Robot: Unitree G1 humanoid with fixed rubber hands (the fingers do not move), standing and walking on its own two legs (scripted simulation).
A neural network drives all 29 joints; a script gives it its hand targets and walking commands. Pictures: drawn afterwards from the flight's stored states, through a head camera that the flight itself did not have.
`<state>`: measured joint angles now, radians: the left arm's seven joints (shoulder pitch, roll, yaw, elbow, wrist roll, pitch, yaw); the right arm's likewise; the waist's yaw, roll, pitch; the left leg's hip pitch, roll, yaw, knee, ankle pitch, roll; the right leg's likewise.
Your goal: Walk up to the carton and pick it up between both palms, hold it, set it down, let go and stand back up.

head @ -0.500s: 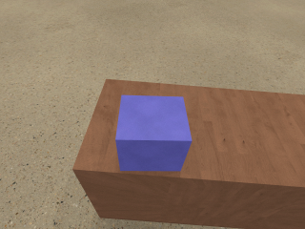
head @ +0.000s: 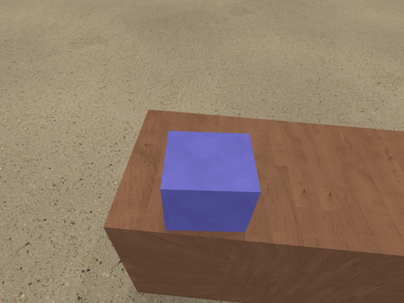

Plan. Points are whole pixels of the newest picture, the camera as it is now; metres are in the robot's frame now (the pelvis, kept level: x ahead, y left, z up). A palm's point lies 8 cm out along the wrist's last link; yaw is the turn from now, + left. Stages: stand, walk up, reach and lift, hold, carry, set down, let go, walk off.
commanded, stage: stand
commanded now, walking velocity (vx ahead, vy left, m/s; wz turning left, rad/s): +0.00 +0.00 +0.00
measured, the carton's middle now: (207, 182) +0.43 -0.02 -0.05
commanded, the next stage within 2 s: none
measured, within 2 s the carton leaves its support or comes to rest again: neither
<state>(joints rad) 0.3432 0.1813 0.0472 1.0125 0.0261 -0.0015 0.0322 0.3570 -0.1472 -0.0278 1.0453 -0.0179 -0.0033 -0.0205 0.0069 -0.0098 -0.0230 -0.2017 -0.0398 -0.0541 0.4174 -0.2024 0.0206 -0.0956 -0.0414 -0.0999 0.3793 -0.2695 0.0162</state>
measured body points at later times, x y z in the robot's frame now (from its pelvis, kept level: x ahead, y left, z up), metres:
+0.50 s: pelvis +0.00 -0.01 +0.00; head +0.01 -0.01 +0.45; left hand -0.04 +0.20 -0.16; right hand -0.03 -0.22 -0.16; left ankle +0.01 +0.11 -0.74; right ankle -0.04 -0.12 -0.74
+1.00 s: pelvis +0.00 -0.02 +0.00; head +0.01 -0.01 +0.45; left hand -0.07 +0.18 -0.17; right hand -0.03 -0.22 -0.16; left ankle +0.01 +0.11 -0.74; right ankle -0.04 -0.12 -0.74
